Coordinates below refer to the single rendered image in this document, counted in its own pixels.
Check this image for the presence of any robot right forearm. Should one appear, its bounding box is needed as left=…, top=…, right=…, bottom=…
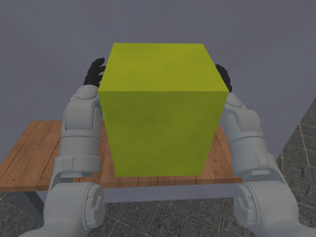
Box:
left=219, top=92, right=299, bottom=218

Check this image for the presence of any left robot upper arm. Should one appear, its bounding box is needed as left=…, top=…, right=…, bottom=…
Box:
left=19, top=182, right=106, bottom=237

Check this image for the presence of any robot left forearm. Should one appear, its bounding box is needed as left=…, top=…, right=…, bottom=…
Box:
left=43, top=84, right=103, bottom=222

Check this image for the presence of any right robot hand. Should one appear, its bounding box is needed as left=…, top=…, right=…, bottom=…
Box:
left=215, top=64, right=232, bottom=93

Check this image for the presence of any carton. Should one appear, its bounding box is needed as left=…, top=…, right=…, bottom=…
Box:
left=98, top=42, right=229, bottom=178

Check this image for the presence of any left robot hand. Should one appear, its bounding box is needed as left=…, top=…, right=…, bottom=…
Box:
left=83, top=57, right=106, bottom=88

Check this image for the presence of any table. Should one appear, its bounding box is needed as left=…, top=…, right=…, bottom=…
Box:
left=0, top=119, right=259, bottom=227

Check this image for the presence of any right robot upper arm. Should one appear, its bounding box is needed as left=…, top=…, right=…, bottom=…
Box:
left=233, top=180, right=316, bottom=237

